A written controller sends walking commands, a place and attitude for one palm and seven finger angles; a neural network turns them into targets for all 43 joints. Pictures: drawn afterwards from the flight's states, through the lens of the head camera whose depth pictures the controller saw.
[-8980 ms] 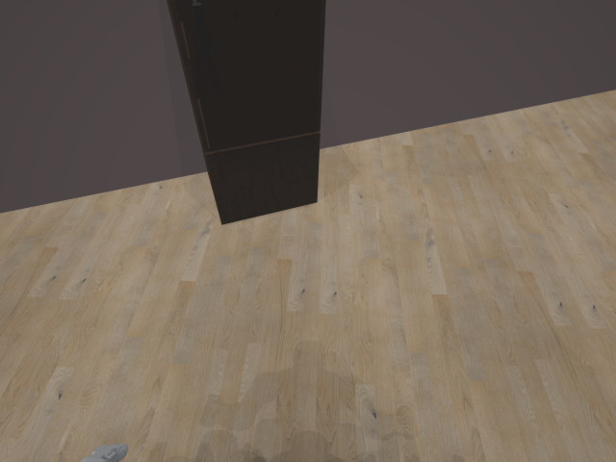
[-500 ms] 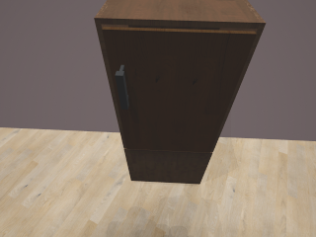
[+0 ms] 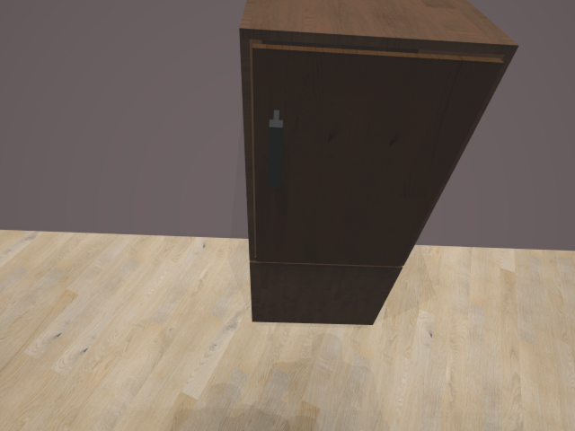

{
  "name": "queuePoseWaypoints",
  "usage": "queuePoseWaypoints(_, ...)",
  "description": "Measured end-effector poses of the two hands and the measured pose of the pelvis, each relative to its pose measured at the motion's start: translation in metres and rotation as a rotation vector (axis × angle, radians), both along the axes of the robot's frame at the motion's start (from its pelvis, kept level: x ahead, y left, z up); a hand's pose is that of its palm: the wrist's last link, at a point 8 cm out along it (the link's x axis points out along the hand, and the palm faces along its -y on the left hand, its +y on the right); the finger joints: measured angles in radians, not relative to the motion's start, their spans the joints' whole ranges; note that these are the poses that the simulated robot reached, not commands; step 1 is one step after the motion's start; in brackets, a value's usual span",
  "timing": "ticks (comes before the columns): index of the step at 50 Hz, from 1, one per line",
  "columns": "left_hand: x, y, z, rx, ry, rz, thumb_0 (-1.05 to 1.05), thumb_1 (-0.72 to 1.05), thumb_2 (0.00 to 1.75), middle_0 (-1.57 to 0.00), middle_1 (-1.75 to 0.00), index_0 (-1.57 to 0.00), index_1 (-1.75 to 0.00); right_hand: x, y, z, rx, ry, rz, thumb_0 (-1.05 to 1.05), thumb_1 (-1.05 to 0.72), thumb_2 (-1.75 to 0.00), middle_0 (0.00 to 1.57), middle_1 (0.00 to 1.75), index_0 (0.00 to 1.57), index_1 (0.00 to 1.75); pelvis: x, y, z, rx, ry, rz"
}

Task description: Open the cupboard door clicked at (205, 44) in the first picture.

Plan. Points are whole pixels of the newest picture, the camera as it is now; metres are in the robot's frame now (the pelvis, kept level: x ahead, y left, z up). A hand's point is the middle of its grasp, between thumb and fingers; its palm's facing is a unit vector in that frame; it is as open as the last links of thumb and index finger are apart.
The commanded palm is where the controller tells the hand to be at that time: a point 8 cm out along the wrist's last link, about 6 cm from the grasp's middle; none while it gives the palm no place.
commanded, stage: come to a stop and stand still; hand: left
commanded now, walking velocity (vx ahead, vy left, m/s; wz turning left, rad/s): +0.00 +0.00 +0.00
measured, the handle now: (275, 149) +0.59 +0.07 +0.07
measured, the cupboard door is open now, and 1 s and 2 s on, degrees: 0 0 0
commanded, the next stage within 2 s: look again from close up in 0.94 s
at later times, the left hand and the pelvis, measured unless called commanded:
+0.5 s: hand out of the picture -0.12 +0.19 -0.18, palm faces +0.12 -0.98 -0.17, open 7.4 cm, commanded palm none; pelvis -0.03 +0.04 +0.00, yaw +2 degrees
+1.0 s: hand out of the picture -0.06 +0.24 -0.17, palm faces +0.05 -0.98 -0.20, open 7.4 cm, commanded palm none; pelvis -0.04 +0.07 +0.01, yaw -1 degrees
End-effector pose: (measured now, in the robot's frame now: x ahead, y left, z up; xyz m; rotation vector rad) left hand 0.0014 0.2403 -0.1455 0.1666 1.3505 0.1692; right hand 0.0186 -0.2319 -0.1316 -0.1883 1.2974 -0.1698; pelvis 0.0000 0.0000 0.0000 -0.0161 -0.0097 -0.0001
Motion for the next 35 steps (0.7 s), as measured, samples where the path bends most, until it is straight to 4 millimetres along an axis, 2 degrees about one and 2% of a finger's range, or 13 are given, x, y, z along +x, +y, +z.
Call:
queuePoseWaypoints(12,-0.070,-0.009,0.004,-0.047,0.142,0.034,0.00,0.91,0.90,-0.20,-0.30,-0.20,-0.30,-0.031,0.025,-0.006,0.029,0.072,-0.017,0.00,-0.92,-0.90,0.20,0.29,0.20,0.30,-0.015,0.019,0.003,-0.007,0.007,0.000)
queuePoseWaypoints(18,-0.091,-0.011,-0.001,-0.071,0.185,0.045,0.00,0.91,0.90,-0.20,-0.30,-0.20,-0.30,-0.039,0.032,-0.004,0.020,0.079,-0.017,0.00,-0.92,-0.90,0.20,0.29,0.20,0.30,-0.022,0.026,0.003,-0.007,-0.003,0.003)
queuePoseWaypoints(23,-0.112,-0.004,0.005,-0.066,0.168,0.119,0.00,0.91,0.90,-0.20,-0.30,-0.20,-0.30,-0.036,0.037,-0.003,0.015,0.107,0.009,0.00,-0.92,-0.90,0.20,0.29,0.20,0.30,-0.029,0.035,0.006,-0.017,-0.005,0.031)
queuePoseWaypoints(26,-0.126,0.005,-0.005,-0.062,0.215,0.126,0.00,0.90,0.90,-0.20,-0.30,-0.20,-0.30,-0.030,0.040,-0.004,-0.001,0.070,-0.003,0.00,-0.91,-0.90,0.20,0.29,0.20,0.30,-0.032,0.041,-0.002,-0.033,-0.014,0.020)
queuePoseWaypoints(28,-0.123,0.012,-0.017,-0.074,0.239,0.095,0.00,0.90,0.90,-0.20,-0.30,-0.20,-0.30,-0.032,0.043,-0.005,-0.016,0.034,-0.020,0.00,-0.92,-0.90,0.20,0.29,0.20,0.30,-0.032,0.045,-0.009,-0.035,-0.020,0.013)
queuePoseWaypoints(30,-0.111,0.019,-0.022,-0.081,0.221,0.070,0.01,0.91,0.90,-0.20,-0.30,-0.20,-0.30,-0.037,0.048,-0.004,-0.027,0.026,-0.023,0.00,-0.92,-0.90,0.20,0.29,0.20,0.30,-0.034,0.050,-0.010,-0.020,-0.026,0.000)
queuePoseWaypoints(35,-0.071,0.035,-0.015,-0.075,0.108,0.030,0.01,0.91,0.90,-0.20,-0.30,-0.20,-0.30,-0.052,0.066,0.004,-0.017,0.052,-0.024,0.00,-0.92,-0.90,0.20,0.29,0.20,0.30,-0.038,0.059,0.001,-0.010,-0.012,-0.008)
